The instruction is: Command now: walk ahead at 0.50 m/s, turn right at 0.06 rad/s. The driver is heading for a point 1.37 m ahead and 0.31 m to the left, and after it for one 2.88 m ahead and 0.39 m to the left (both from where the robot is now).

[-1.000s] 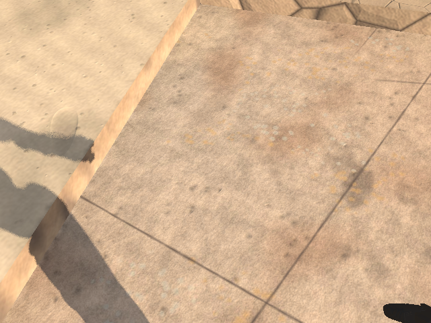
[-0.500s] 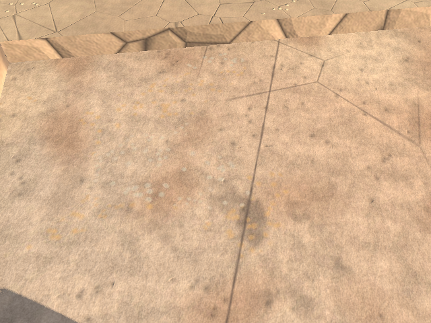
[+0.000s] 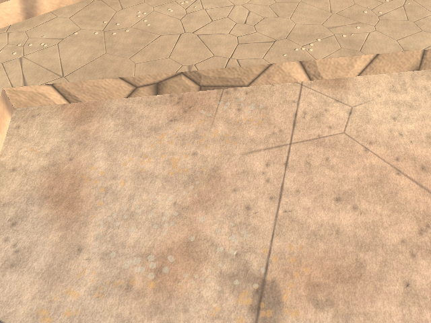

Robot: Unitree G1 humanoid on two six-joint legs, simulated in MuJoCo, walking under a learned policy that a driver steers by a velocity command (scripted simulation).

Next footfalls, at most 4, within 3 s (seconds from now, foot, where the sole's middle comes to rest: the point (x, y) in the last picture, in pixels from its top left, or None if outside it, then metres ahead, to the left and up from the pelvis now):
0.16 left None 0.28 0.15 -0.78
0.72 right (273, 299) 0.57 -0.09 -0.78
1.28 left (199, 218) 0.86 0.16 -0.78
1.74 right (232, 156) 1.15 0.05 -0.78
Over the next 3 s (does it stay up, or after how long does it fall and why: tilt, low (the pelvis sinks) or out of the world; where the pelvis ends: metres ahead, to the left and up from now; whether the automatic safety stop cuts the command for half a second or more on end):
stays up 1.58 0.40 0.05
